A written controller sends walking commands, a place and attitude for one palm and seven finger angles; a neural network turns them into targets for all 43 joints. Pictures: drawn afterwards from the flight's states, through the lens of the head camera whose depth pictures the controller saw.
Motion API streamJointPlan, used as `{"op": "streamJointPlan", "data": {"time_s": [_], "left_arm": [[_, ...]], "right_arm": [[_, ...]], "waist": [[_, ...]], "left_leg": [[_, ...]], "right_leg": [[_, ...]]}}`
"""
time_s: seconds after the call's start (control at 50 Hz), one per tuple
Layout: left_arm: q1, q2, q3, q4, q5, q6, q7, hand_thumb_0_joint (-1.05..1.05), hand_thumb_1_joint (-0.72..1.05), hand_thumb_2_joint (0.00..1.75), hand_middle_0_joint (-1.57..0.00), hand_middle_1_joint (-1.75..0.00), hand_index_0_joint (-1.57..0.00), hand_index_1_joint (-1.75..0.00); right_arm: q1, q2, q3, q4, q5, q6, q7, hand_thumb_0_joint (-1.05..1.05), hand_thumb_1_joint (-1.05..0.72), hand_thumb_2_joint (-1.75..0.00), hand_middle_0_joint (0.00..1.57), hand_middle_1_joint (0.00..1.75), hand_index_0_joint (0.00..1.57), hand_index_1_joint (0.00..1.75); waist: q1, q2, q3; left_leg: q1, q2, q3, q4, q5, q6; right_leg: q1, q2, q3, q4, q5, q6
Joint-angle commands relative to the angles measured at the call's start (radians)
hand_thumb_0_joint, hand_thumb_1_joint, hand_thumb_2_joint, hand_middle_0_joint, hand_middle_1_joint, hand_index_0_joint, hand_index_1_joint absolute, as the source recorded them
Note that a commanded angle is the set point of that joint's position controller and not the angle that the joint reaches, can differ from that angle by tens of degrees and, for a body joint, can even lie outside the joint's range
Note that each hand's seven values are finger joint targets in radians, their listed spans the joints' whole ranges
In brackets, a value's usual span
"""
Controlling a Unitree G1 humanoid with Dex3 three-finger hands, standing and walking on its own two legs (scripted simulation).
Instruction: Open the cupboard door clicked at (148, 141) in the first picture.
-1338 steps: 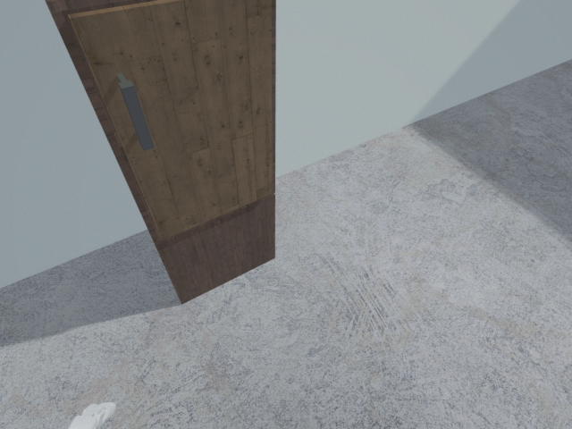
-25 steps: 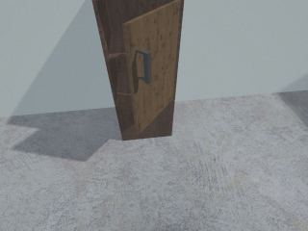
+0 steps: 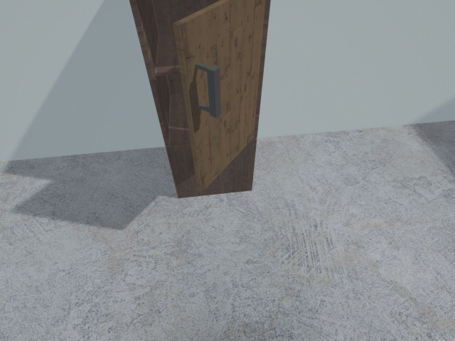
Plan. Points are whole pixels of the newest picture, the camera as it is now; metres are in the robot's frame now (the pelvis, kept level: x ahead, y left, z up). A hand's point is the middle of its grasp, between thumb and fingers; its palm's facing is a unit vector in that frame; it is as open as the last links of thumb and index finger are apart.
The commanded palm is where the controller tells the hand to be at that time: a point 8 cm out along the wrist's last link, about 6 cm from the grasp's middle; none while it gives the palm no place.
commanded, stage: look to check the result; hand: left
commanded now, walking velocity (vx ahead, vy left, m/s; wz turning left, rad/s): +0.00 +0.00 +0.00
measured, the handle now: (208, 90) +0.68 +0.08 +0.07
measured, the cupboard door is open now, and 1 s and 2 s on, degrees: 48 48 48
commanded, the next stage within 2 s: walk to a spot facing it in 0.36 s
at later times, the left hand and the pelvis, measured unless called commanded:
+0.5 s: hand out of the picture +0.07 +0.19 -0.16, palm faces +0.00 -0.96 -0.26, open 7.4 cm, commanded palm none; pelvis +0.03 -0.02 +0.00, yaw +0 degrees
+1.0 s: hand out of the picture +0.10 +0.15 -0.17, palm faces -0.17 -0.93 -0.31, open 7.4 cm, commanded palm none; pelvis +0.02 -0.05 -0.02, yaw -14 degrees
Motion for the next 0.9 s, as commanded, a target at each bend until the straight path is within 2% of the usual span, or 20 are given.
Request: {"op": "streamJointPlan", "data": {"time_s": [0.0,0.12,0.46,0.48,0.52,0.58,0.66,0.72,0.74,0.76,0.78,0.8,0.82,0.84,0.86,0.88], "left_arm": [[0.022,0.142,0.017,-0.025,-0.001,-0.015,0.008,0.00,0.90,0.90,-0.20,-0.30,-0.20,-0.30],[-0.005,0.169,0.017,-0.025,-0.001,-0.020,0.007,0.00,0.90,0.90,-0.20,-0.30,-0.20,-0.30],[-0.058,0.211,0.018,-0.036,-0.005,-0.027,0.007,0.00,0.90,0.90,-0.20,-0.30,-0.20,-0.30],[-0.057,0.208,0.019,-0.037,-0.006,-0.025,0.007,0.00,0.90,0.90,-0.20,-0.30,-0.20,-0.30],[-0.027,0.153,0.016,-0.038,-0.006,-0.008,0.011,0.00,0.90,0.90,-0.20,-0.30,-0.20,-0.30],[-0.027,0.178,0.037,-0.063,-0.003,0.009,0.008,0.00,0.90,0.90,-0.20,-0.30,-0.20,-0.30],[-0.033,0.185,0.056,-0.108,0.000,0.027,0.001,0.00,0.90,0.90,-0.20,-0.30,-0.20,-0.30],[-0.040,0.165,0.062,-0.141,0.002,0.034,-0.007,0.00,0.90,0.90,-0.20,-0.30,-0.20,-0.30],[-0.041,0.157,0.063,-0.152,0.004,0.037,-0.010,0.00,0.90,0.90,-0.20,-0.30,-0.20,-0.30],[-0.044,0.146,0.064,-0.162,0.004,0.041,-0.014,0.00,0.90,0.90,-0.20,-0.30,-0.20,-0.30],[-0.051,0.136,0.067,-0.173,0.005,0.047,-0.019,0.00,0.90,0.90,-0.20,-0.30,-0.20,-0.30],[-0.061,0.129,0.069,-0.189,0.007,0.051,-0.024,0.00,0.90,0.90,-0.20,-0.30,-0.20,-0.30],[-0.053,0.124,0.072,-0.195,0.008,0.052,-0.026,0.00,0.90,0.90,-0.20,-0.30,-0.20,-0.30],[-0.039,0.118,0.074,-0.198,0.008,0.051,-0.030,0.00,0.90,0.90,-0.20,-0.30,-0.20,-0.30],[-0.006,0.109,0.074,-0.191,0.008,0.046,-0.033,0.00,0.90,0.90,-0.20,-0.30,-0.20,-0.30],[0.056,0.112,0.079,-0.174,0.008,0.042,-0.034,0.00,0.90,0.90,-0.20,-0.30,-0.20,-0.30]], "right_arm": [[0.020,-0.137,-0.015,-0.033,0.001,-0.017,-0.004,0.00,-0.90,-0.90,0.20,0.30,0.20,0.30],[-0.020,-0.167,-0.014,-0.036,0.003,-0.018,-0.003,0.00,-0.90,-0.90,0.20,0.30,0.20,0.30],[-0.092,-0.199,-0.003,-0.030,0.001,-0.022,-0.002,0.00,-0.90,-0.90,0.20,0.30,0.20,0.30],[-0.093,-0.196,-0.004,-0.031,0.001,-0.021,-0.004,0.00,-0.90,-0.90,0.20,0.30,0.20,0.30],[-0.054,-0.133,0.003,-0.029,0.001,-0.007,-0.008,0.00,-0.90,-0.90,0.20,0.30,0.20,0.30],[-0.039,-0.151,-0.014,-0.051,0.001,0.005,-0.015,0.00,-0.90,-0.90,0.20,0.30,0.20,0.30],[-0.048,-0.168,-0.036,-0.098,0.000,0.016,-0.021,0.00,-0.90,-0.90,0.20,0.30,0.20,0.30],[-0.041,-0.190,-0.049,-0.129,-0.002,0.018,-0.023,0.00,-0.90,-0.90,0.20,0.30,0.20,0.30],[-0.036,-0.199,-0.056,-0.136,-0.004,0.018,-0.025,0.00,-0.90,-0.90,0.20,0.30,0.20,0.30],[-0.032,-0.210,-0.060,-0.144,-0.007,0.017,-0.024,0.00,-0.90,-0.90,0.20,0.30,0.20,0.30],[-0.035,-0.216,-0.063,-0.153,-0.009,0.013,-0.022,0.00,-0.90,-0.90,0.20,0.30,0.20,0.30],[-0.038,-0.217,-0.063,-0.164,-0.013,0.010,-0.020,0.00,-0.90,-0.90,0.20,0.30,0.20,0.30],[-0.058,-0.212,-0.062,-0.177,-0.012,0.008,-0.019,0.00,-0.90,-0.90,0.20,0.30,0.20,0.30],[-0.081,-0.208,-0.062,-0.190,-0.015,0.006,-0.018,0.00,-0.90,-0.90,0.20,0.30,0.20,0.30],[-0.106,-0.206,-0.062,-0.201,-0.017,0.007,-0.017,0.00,-0.90,-0.90,0.20,0.30,0.20,0.30],[-0.137,-0.208,-0.065,-0.212,-0.013,0.011,-0.016,0.00,-0.90,-0.90,0.20,0.30,0.20,0.30]], "waist": [[0.005,-0.014,0.010],[0.004,-0.040,0.001],[0.008,-0.019,-0.039],[0.008,-0.028,-0.041],[0.006,-0.036,-0.042],[0.005,-0.049,-0.037],[0.003,-0.018,-0.029],[0.003,0.043,-0.030],[0.002,0.083,-0.021],[0.005,0.132,-0.019],[0.008,0.175,-0.011],[0.009,0.180,-0.015],[0.021,0.172,-0.024],[0.035,0.154,-0.033],[0.059,0.122,-0.049],[0.090,0.072,-0.074]], "left_leg": [[0.065,0.120,-0.126,-0.087,-0.088,0.016],[0.101,0.120,-0.117,-0.072,-0.020,0.014],[0.145,0.128,-0.097,-0.065,0.122,0.002],[0.156,0.133,-0.086,-0.056,0.127,-0.001],[0.158,0.137,-0.054,-0.013,0.127,-0.012],[0.129,0.145,-0.015,0.038,0.092,-0.018],[0.132,0.172,-0.003,0.071,0.055,-0.010],[0.155,0.241,-0.058,0.032,0.018,0.027],[0.151,0.283,-0.092,0.002,-0.007,0.053],[0.129,0.338,-0.137,-0.048,-0.026,0.088],[0.104,0.397,-0.161,-0.098,-0.029,0.126],[0.082,0.428,-0.167,-0.121,-0.018,0.151],[0.066,0.441,-0.149,-0.113,-0.015,0.155],[0.032,0.432,-0.109,-0.085,0.018,0.141],[0.020,0.399,-0.049,-0.021,0.063,0.113],[0.002,0.356,0.017,0.077,0.051,0.071]], "right_leg": [[-0.080,-0.101,0.092,-0.113,-0.015,-0.047],[-0.072,-0.105,0.099,-0.126,0.019,-0.046],[0.018,-0.123,0.101,-0.143,0.214,-0.039],[0.010,-0.123,0.107,-0.139,0.241,-0.040],[-0.009,-0.121,0.119,-0.109,0.295,-0.034],[-0.018,-0.124,0.153,-0.056,0.360,-0.045],[-0.093,-0.098,0.178,0.012,0.330,-0.052],[-0.181,-0.038,0.151,0.108,0.206,-0.038],[-0.214,-0.017,0.129,0.168,0.136,-0.032],[-0.230,0.005,0.096,0.268,-0.014,-0.024],[-0.249,0.009,0.048,0.398,-0.216,-0.013],[-0.249,-0.009,0.028,0.481,-0.306,-0.007],[-0.234,-0.036,0.038,0.504,-0.321,-0.010],[-0.199,-0.052,0.036,0.461,-0.305,-0.012],[-0.141,-0.051,0.017,0.374,-0.248,-0.010],[-0.068,-0.046,0.001,0.247,-0.127,-0.005]]}}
